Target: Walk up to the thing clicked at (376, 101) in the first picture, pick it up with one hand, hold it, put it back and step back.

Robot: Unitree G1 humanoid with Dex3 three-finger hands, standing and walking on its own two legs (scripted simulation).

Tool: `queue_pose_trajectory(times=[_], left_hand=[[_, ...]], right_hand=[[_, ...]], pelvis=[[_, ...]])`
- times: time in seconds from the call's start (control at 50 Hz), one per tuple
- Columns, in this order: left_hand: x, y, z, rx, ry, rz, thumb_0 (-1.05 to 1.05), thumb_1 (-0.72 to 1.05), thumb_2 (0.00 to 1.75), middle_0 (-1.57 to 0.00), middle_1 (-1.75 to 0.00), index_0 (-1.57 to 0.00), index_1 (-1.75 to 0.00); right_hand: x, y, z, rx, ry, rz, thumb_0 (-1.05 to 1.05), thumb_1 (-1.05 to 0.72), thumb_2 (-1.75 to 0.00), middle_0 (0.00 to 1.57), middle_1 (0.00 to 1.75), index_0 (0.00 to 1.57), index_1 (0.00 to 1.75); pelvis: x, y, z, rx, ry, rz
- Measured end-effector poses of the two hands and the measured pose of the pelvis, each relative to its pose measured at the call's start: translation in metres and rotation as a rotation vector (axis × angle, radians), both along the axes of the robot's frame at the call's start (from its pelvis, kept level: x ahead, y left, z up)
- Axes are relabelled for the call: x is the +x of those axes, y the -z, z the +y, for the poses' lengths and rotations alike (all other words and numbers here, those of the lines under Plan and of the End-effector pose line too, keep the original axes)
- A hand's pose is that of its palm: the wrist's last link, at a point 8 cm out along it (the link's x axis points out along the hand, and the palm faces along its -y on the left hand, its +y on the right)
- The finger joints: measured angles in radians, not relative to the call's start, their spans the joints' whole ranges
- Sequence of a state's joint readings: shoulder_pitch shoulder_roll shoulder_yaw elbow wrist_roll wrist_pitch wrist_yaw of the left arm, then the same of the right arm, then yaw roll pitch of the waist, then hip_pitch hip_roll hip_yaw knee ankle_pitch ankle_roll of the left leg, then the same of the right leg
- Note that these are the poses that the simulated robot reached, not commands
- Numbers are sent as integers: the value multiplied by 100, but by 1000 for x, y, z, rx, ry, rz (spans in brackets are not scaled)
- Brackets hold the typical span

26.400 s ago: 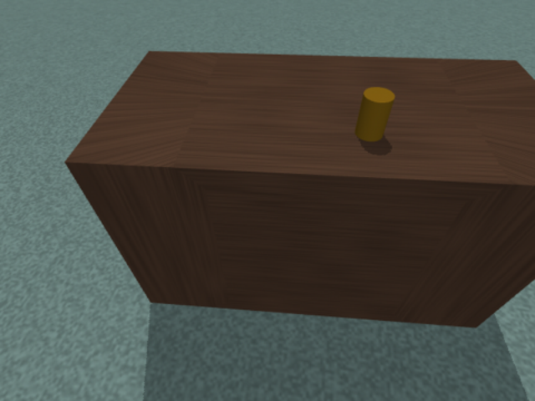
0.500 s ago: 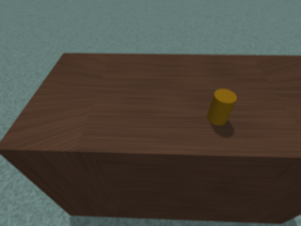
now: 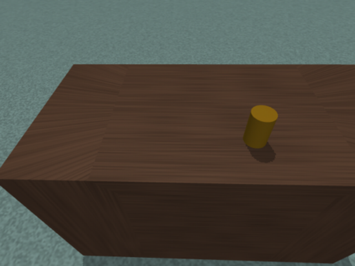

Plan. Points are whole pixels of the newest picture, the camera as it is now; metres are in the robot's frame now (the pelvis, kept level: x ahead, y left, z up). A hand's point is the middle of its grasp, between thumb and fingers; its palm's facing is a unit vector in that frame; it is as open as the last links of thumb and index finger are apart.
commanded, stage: home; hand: right
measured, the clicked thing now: (259, 127) +0.50 -0.20 +0.02
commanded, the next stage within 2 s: stand in 0.24 s
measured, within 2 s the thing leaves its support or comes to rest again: neither
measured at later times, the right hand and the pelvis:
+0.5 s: hand out of the picture +0.06 -0.26 -0.16, palm faces -0.03 +0.94 -0.35, open 16.0 cm; pelvis +0.01 +0.00 +0.00, yaw +0 degrees
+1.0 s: hand out of the picture +0.07 -0.25 -0.16, palm faces -0.02 +0.94 -0.35, open 7.5 cm; pelvis +0.01 +0.00 +0.00, yaw -1 degrees
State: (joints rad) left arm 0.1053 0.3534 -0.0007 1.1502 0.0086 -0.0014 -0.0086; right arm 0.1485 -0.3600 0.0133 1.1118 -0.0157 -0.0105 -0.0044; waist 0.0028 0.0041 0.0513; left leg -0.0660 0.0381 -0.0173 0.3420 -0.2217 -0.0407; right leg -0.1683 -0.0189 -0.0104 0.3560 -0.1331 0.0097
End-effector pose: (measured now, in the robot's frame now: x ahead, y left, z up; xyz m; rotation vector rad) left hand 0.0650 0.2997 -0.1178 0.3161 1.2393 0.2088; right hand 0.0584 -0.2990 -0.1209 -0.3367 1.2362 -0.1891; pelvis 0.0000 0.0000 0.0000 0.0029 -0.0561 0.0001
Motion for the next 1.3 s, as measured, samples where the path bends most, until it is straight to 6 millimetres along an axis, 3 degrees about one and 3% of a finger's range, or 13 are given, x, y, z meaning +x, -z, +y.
queue_pose_trajectory(times=[0.42,0.54,0.68,0.78,0.86,1.02,1.3], left_hand=[[5,0,-1,1,10,16,1,90,90,-21,-30,-20,-30],[10,0,-1,0,12,7,1,90,90,-21,-30,-20,-30],[14,0,-2,-1,15,2,1,90,90,-21,-30,-20,-30],[17,0,-1,-2,17,1,1,90,90,-21,-30,-20,-30],[18,0,-1,-3,16,1,1,90,90,-21,-30,-20,-30],[19,0,0,-1,19,7,1,90,90,-21,-30,-20,-30],[22,0,1,0,25,6,1,90,90,-21,-30,-20,-30]], right_hand=[[-8,3,-1,5,20,31,-1,47,-10,8,8,8,8],[-3,2,-1,4,18,23,-1,23,-33,15,20,15,20],[3,1,0,4,19,13,-1,-23,-69,19,27,19,27],[5,0,1,4,21,8,0,-57,-82,20,29,20,29],[6,0,1,2,21,9,0,-74,-87,20,30,20,29],[6,1,3,7,26,15,0,-88,-90,21,30,20,30],[6,2,4,9,34,22,0,-91,-90,21,30,20,30]], pelvis=[[4,0,-1,1,7,11],[6,0,0,1,8,11],[9,0,0,0,10,13],[10,0,0,-1,12,13],[11,-1,1,-1,13,15],[13,-1,2,0,15,17],[15,-1,3,-2,18,19]])
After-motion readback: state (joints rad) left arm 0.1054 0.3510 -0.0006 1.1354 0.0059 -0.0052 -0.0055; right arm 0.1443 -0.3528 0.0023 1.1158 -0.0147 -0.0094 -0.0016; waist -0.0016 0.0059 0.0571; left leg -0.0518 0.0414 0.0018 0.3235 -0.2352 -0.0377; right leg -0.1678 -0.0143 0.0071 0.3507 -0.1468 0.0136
